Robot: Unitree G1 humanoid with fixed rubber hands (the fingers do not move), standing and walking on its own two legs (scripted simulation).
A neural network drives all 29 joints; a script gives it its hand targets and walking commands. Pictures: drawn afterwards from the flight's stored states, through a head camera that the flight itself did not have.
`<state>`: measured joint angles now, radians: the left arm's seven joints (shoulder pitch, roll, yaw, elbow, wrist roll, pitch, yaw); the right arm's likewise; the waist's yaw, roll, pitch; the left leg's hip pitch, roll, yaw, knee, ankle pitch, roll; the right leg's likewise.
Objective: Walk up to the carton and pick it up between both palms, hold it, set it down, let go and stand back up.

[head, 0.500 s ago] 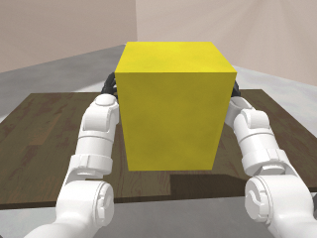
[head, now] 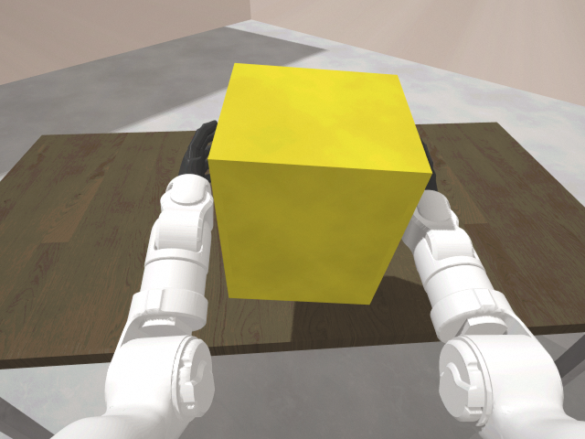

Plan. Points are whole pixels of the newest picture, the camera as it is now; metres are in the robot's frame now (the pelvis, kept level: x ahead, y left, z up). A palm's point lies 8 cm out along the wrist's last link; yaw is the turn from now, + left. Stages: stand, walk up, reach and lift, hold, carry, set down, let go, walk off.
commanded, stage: set down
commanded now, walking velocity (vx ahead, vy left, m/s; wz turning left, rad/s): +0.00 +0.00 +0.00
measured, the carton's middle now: (307, 193) +0.41 +0.02 +0.17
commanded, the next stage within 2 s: none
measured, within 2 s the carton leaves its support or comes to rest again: neither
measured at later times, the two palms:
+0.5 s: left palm (191, 189) +0.41 +0.19 +0.17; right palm (408, 196) +0.41 -0.12 +0.16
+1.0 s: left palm (197, 199) +0.43 +0.19 +0.14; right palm (402, 205) +0.43 -0.12 +0.14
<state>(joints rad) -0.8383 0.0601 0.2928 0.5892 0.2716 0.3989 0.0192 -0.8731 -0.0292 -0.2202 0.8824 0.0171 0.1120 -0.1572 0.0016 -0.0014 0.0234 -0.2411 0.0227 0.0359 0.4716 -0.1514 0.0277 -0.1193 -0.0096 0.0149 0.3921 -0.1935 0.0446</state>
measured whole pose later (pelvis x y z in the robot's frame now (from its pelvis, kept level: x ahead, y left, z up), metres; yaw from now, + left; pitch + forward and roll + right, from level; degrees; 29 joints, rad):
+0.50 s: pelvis +0.01 +0.01 +0.00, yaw +0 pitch -5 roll -2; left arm -0.80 0.06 0.31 0.64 0.25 0.33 0.01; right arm -0.84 -0.01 -0.22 0.88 0.00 0.10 -0.17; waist 0.00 0.00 0.03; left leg -0.22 0.01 0.04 0.47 -0.17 0.03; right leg -0.09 -0.02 0.01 0.37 -0.20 0.05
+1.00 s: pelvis +0.02 +0.01 +0.00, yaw +0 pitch -4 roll -2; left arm -0.81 0.06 0.35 0.77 0.25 0.19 -0.01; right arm -0.81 0.02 -0.26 0.89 -0.11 0.04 -0.17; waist 0.00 0.00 0.05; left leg -0.22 0.01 0.04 0.46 -0.18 0.03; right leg -0.09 -0.03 0.01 0.36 -0.20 0.06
